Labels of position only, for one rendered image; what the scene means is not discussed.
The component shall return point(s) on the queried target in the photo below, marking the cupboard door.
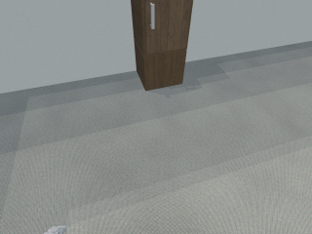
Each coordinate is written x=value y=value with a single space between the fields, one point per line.
x=171 y=23

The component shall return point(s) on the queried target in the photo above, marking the handle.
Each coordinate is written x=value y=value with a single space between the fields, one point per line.
x=152 y=14

